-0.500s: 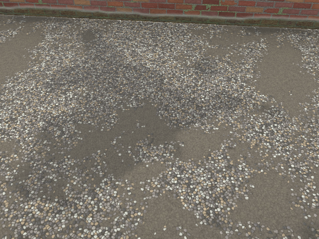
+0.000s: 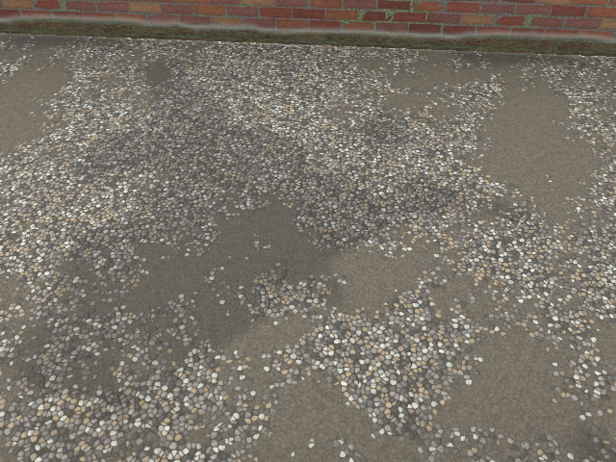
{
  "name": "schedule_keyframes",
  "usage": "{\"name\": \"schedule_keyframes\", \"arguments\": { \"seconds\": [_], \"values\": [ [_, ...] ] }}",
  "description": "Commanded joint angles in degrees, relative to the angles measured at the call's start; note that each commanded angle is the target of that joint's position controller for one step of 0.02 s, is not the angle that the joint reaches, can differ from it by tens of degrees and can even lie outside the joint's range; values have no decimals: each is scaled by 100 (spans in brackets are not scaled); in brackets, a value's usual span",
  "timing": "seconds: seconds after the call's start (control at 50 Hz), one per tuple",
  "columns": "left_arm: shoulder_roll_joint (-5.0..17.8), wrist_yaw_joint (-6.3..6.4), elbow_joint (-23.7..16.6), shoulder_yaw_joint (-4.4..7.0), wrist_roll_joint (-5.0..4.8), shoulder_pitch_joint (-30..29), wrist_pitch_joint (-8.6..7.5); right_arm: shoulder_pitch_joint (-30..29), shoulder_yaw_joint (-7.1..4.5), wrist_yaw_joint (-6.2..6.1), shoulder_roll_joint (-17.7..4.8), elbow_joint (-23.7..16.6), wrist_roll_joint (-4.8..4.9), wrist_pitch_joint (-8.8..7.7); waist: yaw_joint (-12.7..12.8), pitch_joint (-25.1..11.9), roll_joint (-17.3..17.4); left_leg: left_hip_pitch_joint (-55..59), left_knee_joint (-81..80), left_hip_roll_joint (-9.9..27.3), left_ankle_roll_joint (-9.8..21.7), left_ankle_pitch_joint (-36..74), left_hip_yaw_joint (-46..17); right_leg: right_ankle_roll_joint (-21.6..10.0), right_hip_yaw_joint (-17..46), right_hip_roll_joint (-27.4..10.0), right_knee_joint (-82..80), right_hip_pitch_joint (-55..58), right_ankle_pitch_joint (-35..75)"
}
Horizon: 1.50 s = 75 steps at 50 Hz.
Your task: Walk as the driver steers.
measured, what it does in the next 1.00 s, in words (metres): stands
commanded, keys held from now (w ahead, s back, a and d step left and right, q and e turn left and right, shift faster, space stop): w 1.00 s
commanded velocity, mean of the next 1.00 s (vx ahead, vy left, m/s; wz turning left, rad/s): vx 0.50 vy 0.00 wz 0.00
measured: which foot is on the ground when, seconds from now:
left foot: down 0.00-1.00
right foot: down 0.00-1.00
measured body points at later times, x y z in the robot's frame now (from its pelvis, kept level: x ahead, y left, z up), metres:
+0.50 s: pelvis +0.01 +0.00 +0.00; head +0.00 +0.00 +0.45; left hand +0.19 +0.20 -0.09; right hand +0.19 -0.21 -0.08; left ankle -0.01 +0.08 -0.72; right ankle -0.06 -0.11 -0.72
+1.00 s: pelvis +0.01 +0.00 +0.00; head +0.00 +0.00 +0.45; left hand +0.19 +0.20 -0.09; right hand +0.19 -0.20 -0.09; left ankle -0.01 +0.08 -0.72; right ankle -0.06 -0.11 -0.72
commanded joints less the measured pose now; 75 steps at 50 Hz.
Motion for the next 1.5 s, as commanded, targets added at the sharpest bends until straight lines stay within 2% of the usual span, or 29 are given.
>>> {"name": "schedule_keyframes", "arguments": {
  "seconds": [0.02, 0.06, 0.08, 0.1, 0.26, 0.28, 0.32, 0.56, 0.58, 0.6, 0.62, 0.64, 0.66, 0.72, 1.5],
  "values": [
    [444, 13, -509, 115, 3, -471, -109, -460, -105, -11, -404, -572, -12, -112, 5, -205, -39, 120, -698, 425, 56, 1466, -518, -66, 341, -235, -563, -232, 1451],
    [428, 11, -512, 108, 8, -465, -117, -450, -97, -12, -389, -584, -16, -116, 2, -214, -23, 137, -712, 430, 57, 1445, -522, -63, 343, -229, -574, -245, 1400],
    [328, -46, -612, 55, 31, -550, -128, -464, -71, 25, -402, -586, -6, -175, 16, -162, 38, 240, -784, 436, -4, 1320, -607, -26, 307, -205, -631, -431, 1184],
    [314, -69, -617, 48, 36, -549, -137, -490, -73, 43, -409, -595, 1, -200, 27, -158, 71, 281, -815, 467, 4, 1303, -651, -2, 293, -187, -664, -471, 1088],
    [371, -84, -605, 48, 44, -452, -181, -424, -71, 51, -439, -588, -15, -229, 27, -247, 23, 407, -811, 457, 16, 1399, -640, -5, 302, -189, -726, -347, 1176],
    [476, -25, -508, 100, 25, -353, -171, -398, -89, 15, -413, -590, -26, -176, 8, -306, -41, 327, -733, 452, 81, 1562, -561, -43, 331, -207, -653, -165, 1421],
    [462, 9, -506, 103, 19, -341, -153, -352, -88, -14, -411, -577, -29, -148, 4, -316, -41, 261, -700, 419, 72, 1603, -504, -76, 340, -236, -586, -74, 1639],
    [479, 40, -461, 126, 24, -298, -118, -314, -107, -42, -420, -555, -13, -133, 7, -350, 8, 296, -543, 432, 104, 2071, -478, -68, 299, -217, -386, -31, 2100],
    [545, 30, -592, 128, 2, -532, -64, -552, -116, 28, -443, -626, -63, -154, -43, -97, 70, 124, -240, 437, 61, 2991, -302, -58, 397, -336, -291, -199, 3169],
    [600, 31, -571, 163, 18, -485, -48, -401, -116, 46, -415, -583, -124, -176, -80, -398, 4, 221, -214, 428, 45, 3151, -279, -78, 430, -366, -197, -57, 3478],
    [534, 57, -434, 166, 17, -179, -102, -76, -106, -27, -383, -477, -64, -184, -21, -947, -89, 509, -406, 426, 77, 2340, -413, -76, 309, -253, -250, 238, 2495],
    [467, 60, -458, 137, 22, -253, -110, -243, -105, -46, -399, -499, -9, -167, 19, -661, -36, 408, -469, 440, 90, 2213, -444, -51, 270, -215, -316, 87, 2218],
    [440, 60, -464, 127, 31, -313, -108, -328, -106, -54, -402, -520, 7, -152, 20, -528, -5, 368, -503, 455, 107, 2174, -468, -49, 272, -206, -339, 8, 2092],
    [429, 40, -475, 120, 32, -359, -87, -356, -98, -44, -400, -542, 3, -114, 17, -330, 59, 231, -561, 477, 121, 2077, -492, -38, 261, -184, -341, -91, 1914],
    [428, 43, -457, 106, 35, -329, -127, -282, -70, -40, -375, -581, -20, -150, 8, -318, 11, 222, -580, 475, 113, 1858, -468, -60, 333, -202, -393, -138, 1823]
  ]
}}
